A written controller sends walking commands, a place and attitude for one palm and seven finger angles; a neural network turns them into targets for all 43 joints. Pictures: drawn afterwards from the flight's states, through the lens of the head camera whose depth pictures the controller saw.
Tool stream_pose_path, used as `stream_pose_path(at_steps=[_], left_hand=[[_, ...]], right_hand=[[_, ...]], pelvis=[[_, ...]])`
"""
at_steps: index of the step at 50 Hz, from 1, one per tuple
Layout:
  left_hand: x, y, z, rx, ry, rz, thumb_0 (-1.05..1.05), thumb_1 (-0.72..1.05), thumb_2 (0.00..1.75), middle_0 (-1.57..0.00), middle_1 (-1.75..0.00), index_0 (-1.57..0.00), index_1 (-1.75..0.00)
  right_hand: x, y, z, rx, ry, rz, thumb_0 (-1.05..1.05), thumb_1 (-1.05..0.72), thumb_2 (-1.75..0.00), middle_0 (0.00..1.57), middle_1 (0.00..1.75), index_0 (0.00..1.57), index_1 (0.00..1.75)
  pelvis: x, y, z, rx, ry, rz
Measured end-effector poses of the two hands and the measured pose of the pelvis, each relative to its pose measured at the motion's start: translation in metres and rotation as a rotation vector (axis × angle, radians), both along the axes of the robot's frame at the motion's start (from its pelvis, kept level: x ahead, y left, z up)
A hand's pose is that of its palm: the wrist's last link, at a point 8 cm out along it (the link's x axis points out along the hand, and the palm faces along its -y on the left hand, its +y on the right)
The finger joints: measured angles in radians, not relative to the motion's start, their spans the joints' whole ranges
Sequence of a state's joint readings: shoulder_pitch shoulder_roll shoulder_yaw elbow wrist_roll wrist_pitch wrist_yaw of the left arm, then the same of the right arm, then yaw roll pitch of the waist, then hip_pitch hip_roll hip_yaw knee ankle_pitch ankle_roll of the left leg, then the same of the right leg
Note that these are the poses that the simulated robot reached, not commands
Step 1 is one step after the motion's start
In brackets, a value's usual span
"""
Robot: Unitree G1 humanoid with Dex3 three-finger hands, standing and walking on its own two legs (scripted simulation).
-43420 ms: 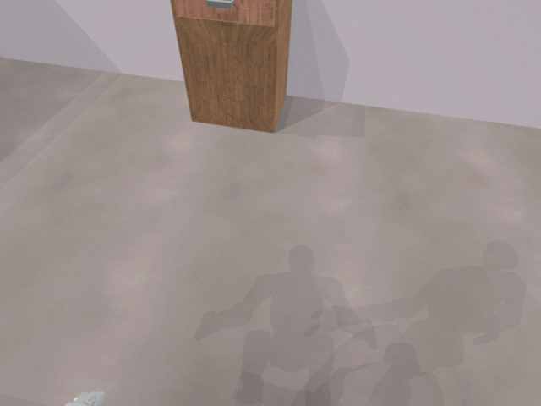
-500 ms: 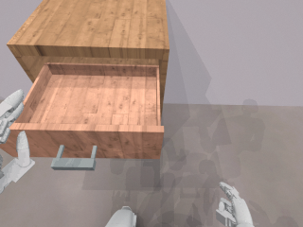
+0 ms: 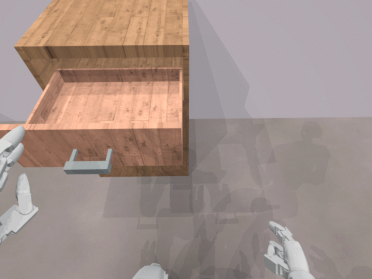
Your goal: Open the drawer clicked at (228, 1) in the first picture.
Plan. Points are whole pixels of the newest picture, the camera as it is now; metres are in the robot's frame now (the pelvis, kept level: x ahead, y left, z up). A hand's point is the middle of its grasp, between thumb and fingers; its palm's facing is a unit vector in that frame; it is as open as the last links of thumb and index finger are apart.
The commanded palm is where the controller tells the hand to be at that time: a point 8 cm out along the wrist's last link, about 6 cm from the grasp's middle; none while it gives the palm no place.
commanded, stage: stop stepping back and stand still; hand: left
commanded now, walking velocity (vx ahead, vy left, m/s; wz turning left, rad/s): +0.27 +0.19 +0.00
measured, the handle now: (90, 160) +0.40 +0.28 -0.04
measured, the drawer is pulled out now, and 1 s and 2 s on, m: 0.30 0.30 0.30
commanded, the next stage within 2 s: let the arm hang, fingers relaxed in 0.58 s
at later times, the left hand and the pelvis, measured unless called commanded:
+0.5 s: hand out of the picture +0.11 +0.24 +0.16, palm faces +0.44 -0.77 -0.47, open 7.4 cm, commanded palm +0.05 +0.28 +0.18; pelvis -0.06 +0.00 +0.00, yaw +4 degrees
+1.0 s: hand out of the picture +0.01 +0.18 -0.17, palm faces +0.17 -0.97 -0.17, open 6.9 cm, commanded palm none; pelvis -0.04 +0.00 +0.00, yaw +5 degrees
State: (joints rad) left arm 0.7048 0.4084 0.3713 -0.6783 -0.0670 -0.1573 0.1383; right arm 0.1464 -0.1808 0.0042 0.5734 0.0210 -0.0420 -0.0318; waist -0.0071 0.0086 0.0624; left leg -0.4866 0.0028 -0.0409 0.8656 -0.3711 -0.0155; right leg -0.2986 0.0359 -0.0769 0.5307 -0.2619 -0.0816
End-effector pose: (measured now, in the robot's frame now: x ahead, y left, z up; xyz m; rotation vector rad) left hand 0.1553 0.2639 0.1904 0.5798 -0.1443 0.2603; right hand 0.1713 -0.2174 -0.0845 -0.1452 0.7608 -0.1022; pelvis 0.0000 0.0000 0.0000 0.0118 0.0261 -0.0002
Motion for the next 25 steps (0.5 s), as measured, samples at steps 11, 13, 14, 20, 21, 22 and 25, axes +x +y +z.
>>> stream_pose_path(at_steps=[11,13,14,20,21,22,25], left_hand=[[-0.047,0.002,-0.012,-0.074,-0.031,0.085,0.01,0.89,0.90,-0.21,-0.30,-0.21,-0.30],[-0.056,0.002,-0.009,-0.059,-0.059,0.054,0.01,0.89,0.90,-0.22,-0.30,-0.21,-0.30],[-0.060,0.003,-0.007,-0.048,-0.066,0.044,0.01,0.89,0.90,-0.22,-0.30,-0.21,-0.30],[-0.080,0.011,0.003,0.020,-0.087,0.073,0.01,0.89,0.90,-0.22,-0.30,-0.21,-0.30],[-0.081,0.012,0.002,0.020,-0.092,0.086,0.01,0.89,0.90,-0.22,-0.30,-0.21,-0.30],[-0.083,0.013,0.001,0.014,-0.097,0.100,0.01,0.89,0.90,-0.22,-0.30,-0.21,-0.30],[-0.084,0.014,-0.007,-0.026,-0.099,0.132,0.01,0.89,0.90,-0.21,-0.30,-0.21,-0.30]], right_hand=[[-0.072,-0.048,0.013,-0.126,0.045,-0.030,0.01,-0.91,-0.90,0.20,0.30,0.20,0.30],[-0.077,-0.049,0.013,-0.141,0.031,-0.024,0.01,-0.91,-0.90,0.20,0.30,0.20,0.30],[-0.079,-0.048,0.014,-0.137,0.026,-0.025,0.01,-0.91,-0.90,0.20,0.30,0.20,0.30],[-0.081,-0.027,0.009,-0.074,-0.034,-0.020,0.01,-0.91,-0.90,0.20,0.30,0.20,0.30],[-0.080,-0.023,0.006,-0.062,-0.036,-0.013,0.01,-0.91,-0.90,0.20,0.30,0.20,0.30],[-0.080,-0.019,0.003,-0.051,-0.034,-0.005,0.01,-0.91,-0.90,0.20,0.30,0.20,0.30],[-0.078,-0.008,-0.004,-0.026,-0.016,0.023,0.01,-0.91,-0.90,0.20,0.30,0.20,0.30]], pelvis=[[-0.033,-0.005,0.008,0.026,-0.012,0.050],[-0.042,-0.003,0.004,0.007,-0.024,0.060],[-0.046,-0.003,0.004,0.010,-0.032,0.055],[-0.055,-0.003,0.000,0.006,-0.056,0.059],[-0.055,-0.004,-0.001,0.006,-0.060,0.062],[-0.056,-0.005,-0.002,0.004,-0.061,0.065],[-0.057,-0.005,-0.003,0.001,-0.056,0.066]])
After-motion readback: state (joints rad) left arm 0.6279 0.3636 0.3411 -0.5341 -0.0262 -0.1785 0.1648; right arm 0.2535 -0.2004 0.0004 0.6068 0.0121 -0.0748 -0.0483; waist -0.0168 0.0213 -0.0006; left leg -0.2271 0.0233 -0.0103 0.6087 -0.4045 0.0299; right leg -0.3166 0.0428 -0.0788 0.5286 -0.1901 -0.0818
